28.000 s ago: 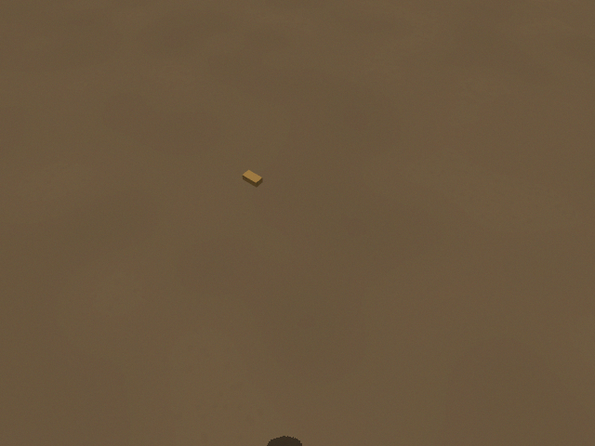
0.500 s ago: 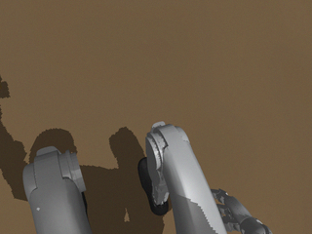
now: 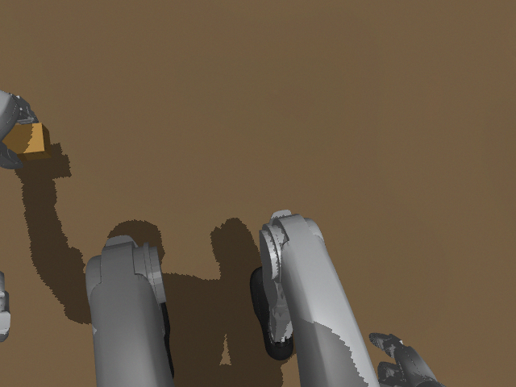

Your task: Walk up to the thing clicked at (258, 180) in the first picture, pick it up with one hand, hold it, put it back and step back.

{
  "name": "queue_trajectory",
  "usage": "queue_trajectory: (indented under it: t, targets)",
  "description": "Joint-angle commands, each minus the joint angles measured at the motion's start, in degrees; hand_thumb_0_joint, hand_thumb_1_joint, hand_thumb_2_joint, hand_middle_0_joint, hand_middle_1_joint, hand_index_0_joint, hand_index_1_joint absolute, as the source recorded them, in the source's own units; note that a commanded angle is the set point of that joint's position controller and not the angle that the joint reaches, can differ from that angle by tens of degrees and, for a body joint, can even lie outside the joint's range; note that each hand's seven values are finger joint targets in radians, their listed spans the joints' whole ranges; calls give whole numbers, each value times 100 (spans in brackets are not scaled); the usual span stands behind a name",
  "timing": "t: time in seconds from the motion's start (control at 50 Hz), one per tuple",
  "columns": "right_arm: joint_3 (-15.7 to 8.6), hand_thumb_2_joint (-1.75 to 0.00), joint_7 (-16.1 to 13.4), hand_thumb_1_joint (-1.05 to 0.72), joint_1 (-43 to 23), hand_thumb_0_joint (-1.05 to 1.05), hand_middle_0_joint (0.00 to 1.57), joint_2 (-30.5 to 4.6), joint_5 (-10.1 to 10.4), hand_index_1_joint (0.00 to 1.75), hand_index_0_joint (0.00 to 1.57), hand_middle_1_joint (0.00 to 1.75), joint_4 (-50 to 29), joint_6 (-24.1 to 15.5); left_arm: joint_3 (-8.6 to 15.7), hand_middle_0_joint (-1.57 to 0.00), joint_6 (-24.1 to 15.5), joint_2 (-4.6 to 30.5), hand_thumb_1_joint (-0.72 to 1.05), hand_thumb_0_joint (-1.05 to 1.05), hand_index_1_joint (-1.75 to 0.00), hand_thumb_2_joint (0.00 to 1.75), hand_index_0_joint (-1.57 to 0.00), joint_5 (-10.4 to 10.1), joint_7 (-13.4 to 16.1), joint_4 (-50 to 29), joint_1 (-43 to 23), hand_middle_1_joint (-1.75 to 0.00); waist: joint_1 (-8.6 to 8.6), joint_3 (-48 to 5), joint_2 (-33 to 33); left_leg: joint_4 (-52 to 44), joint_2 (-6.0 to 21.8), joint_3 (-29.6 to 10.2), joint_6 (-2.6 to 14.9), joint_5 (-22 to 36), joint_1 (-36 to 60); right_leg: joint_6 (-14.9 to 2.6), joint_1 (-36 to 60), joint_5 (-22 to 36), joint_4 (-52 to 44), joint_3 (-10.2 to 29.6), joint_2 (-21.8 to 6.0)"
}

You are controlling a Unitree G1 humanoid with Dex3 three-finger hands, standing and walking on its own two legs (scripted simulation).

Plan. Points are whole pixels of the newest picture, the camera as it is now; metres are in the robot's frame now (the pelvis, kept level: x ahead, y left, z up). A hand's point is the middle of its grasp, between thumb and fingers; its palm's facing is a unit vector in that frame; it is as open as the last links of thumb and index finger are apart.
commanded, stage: lift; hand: left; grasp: from above
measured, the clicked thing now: (13, 143) +0.48 +0.32 -0.17
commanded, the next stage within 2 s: hold in 1.36 s
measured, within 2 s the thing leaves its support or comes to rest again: neither
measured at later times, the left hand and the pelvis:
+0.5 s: hand out of the picture +0.38 +0.31 +0.06, palm faces -0.42 -0.11 -0.90, open 7.4 cm; pelvis +0.00 +0.00 +0.13, yaw +5 degrees
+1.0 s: hand out of the picture +0.33 +0.28 +0.23, palm faces -0.43 -0.12 -0.89, open 7.4 cm; pelvis +0.03 +0.00 +0.30, yaw +7 degrees
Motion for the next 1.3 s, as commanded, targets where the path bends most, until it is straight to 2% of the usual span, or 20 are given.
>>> queue_trajectory:
  t: [0.0, 0.04, 0.08, 0.1, 0.16, 0.2, 0.36, 0.44, 0.46, 0.52, 0.56, 0.62, 0.68, 0.7, 0.72, 0.86, 1.0, 1.16, 1.18, 1.28]
  targets:
    - [-661, -90, -147, -90, 1020, 0, 20, -1303, 74, 30, 20, 30, -138, -22, 298, -110, -10, 1507, 87, 0, -30, 24, -119, -266, 70, -1420, -1654, -38, 133, -4412, 1787, -1705, -10, 622, 219, 915, 3790, -534, 1978, 1106, -1590, -232, 142]
    - [-717, -90, -185, -90, 979, 0, 20, -1263, 113, 30, 20, 30, -148, -16, 288, -110, -36, 1435, 87, 0, -29, 24, -119, -356, -1, -1562, -1468, -38, 182, -4302, 1739, -1897, -17, 638, 235, 732, 3751, -543, 2018, 988, -1715, -204, 134]
    - [-773, -90, -227, -90, 956, 0, 20, -1209, 150, 30, 20, 30, -165, -23, 124, -110, -54, 1187, 88, 0, -31, 26, -119, -445, -111, -1770, -1394, -39, 171, -4208, 1586, -2099, 3, 620, 251, 526, 3819, -541, 2100, 872, -1909, -175, 128]
    - [-765, -90, -230, -90, 920, 0, 20, -1173, 187, 30, 20, 30, -178, -23, 173, -111, -62, 1276, 88, 0, -30, 25, -119, -444, -141, -1915, -1321, -38, 257, -4326, 1679, -2296, 30, 564, 258, 447, 3914, -507, 2241, 907, -1873, -163, 129]
    - [-811, -90, -302, -89, 817, 0, 20, -1171, 242, 30, 20, 30, -252, -34, 116, -111, -47, 1083, 89, 0, -28, 24, -119, -610, -235, -2143, -1057, -37, 275, -4035, 1474, -2671, 54, 457, 263, 94, 4065, -505, 2314, 675, -2137, -181, 124]
    - [-839, -90, -344, -89, 741, 0, 20, -1097, 300, 30, 20, 30, -277, -54, 64, -109, -41, 1019, 89, 0, -29, 22, -118, -685, -271, -2595, -1124, -39, 338, -4401, 1597, -2961, 118, 382, 253, 113, 4516, -451, 2578, 842, -2193, -161, 131]
    - [-886, -90, -543, -89, 466, 0, 20, -943, 446, 30, 20, 30, -270, -117, 181, -110, 168, 875, 90, 0, -25, 20, -119, -727, -155, -3020, -241, -34, 524, -4207, 1292, -3815, 126, 375, 227, 420, 5431, -400, 3449, 1031, -2969, -91, 93]
    - [-889, -90, -615, -89, 344, 0, 20, -810, 487, 30, 20, 30, -255, -156, -9, -109, 345, 505, 88, 0, -24, 17, -118, -774, -144, -3107, 189, -33, 562, -3865, 1148, -4376, 117, 497, 228, 318, 5804, -378, 4086, 920, -3655, -6, 99]
    - [-900, -90, -633, -89, 323, 0, 20, -797, 507, 30, 20, 30, -262, -162, 53, -108, 392, 543, 86, 0, -23, 17, -117, -802, -134, -3181, 318, -32, 627, -3947, 1008, -4503, 111, 524, 230, 339, 6008, -377, 4316, 895, -3866, 17, 101]
    - [-905, -90, -680, -89, 205, 0, 20, -708, 547, 30, 20, 30, -272, -214, -61, -110, 525, 299, 89, 0, -26, 21, -119, -871, -160, -3422, 924, -35, 681, -3882, 864, -4859, 85, 618, 225, 441, 6330, -370, 4930, 929, -4353, 108, 101]
    - [-909, -90, -734, -89, 144, 0, 20, -664, 572, 30, 20, 30, -245, -257, -163, -112, 571, 157, 90, 0, -28, 25, -120, -908, -167, -3599, 982, -36, 634, -3619, 826, -5144, 94, 645, 220, 306, 6504, -364, 5174, 838, -4676, 160, 103]
    - [-886, -90, -818, -89, 84, 0, 20, -624, 603, 30, 20, 30, -175, -364, -130, -113, 576, 94, 93, 0, -26, 20, -122, -895, -108, -3542, 1169, -35, 649, -3184, 705, -5659, 114, 510, 199, 64, 6809, -354, 5472, 691, -5010, 185, 118]
    - [-859, -90, -894, -89, 53, 0, 20, -556, 626, 30, 20, 30, -118, -495, -306, -114, 511, -120, 93, 0, -25, 19, -123, -881, -40, -3538, 1056, -34, 571, -2661, 619, -6090, 112, 539, 196, -150, 7052, -349, 5788, 499, -5534, 279, 111]
    - [-845, -90, -905, -89, 56, 0, 20, -513, 631, 30, 20, 30, -58, -539, -375, -113, 499, -214, 91, 0, -24, 18, -122, -849, 3, -3259, 1170, -33, 558, -2462, 442, -6114, 76, 624, 207, -38, 7046, -357, 5914, 499, -5723, 320, 106]
    - [-868, -90, -917, -90, 75, 0, 20, -527, 639, 30, 20, 30, -38, -587, -288, -112, 472, -188, 91, 0, -25, 17, -121, -874, 35, -3271, 1268, -34, 624, -2510, 470, -6232, 77, 630, 194, 80, 7229, -355, 6099, 559, -5834, 345, 94]
    - [-937, -90, -930, -90, 191, 0, 20, -479, 652, 30, 20, 30, 84, -775, -500, -107, 424, -474, 85, 0, -27, 18, -116, -702, 324, -2954, 1316, -36, 694, -2372, 461, -6919, 0, 805, 142, 623, 8115, -360, 7039, 788, -6802, 530, 108]
    - [-977, -90, -907, -90, 323, 0, 20, -472, 660, 30, 20, 30, 193, -817, -677, -107, 557, -705, 85, 0, -30, 18, -116, -559, 556, -2503, 1281, -40, 765, -2158, 304, -7568, -21, 876, 111, 1274, 8901, -337, 7798, 1477, -7408, 513, 122]
    - [-1022, -90, -888, -90, 377, 0, 20, -462, 666, 30, 20, 30, 230, -805, -778, -109, 726, -831, 84, 0, -29, 23, -117, -621, 628, -2387, 1290, -37, 887, -2152, 293, -8225, -1, 912, 80, 2161, 9836, -318, 8674, 2343, -7945, 508, 104]
    - [-1025, -90, -887, -90, 414, 0, 20, -446, 657, 30, 20, 30, 254, -800, -846, -108, 752, -977, 85, 0, -30, 21, -117, -638, 621, -2269, 1352, -39, 863, -2071, 268, -8301, 18, 886, 68, 2241, 9876, -324, 8682, 2406, -7992, 501, 115]
    - [-1046, -90, -878, -90, 350, 0, 20, -438, 668, 30, 20, 30, 196, -769, -937, -105, 793, -1036, 81, 0, -29, 19, -114, -674, 509, -2381, 1451, -38, 922, -1899, 251, -8687, 7, 893, 49, 2480, 10256, -329, 9079, 2580, -8304, 489, 108]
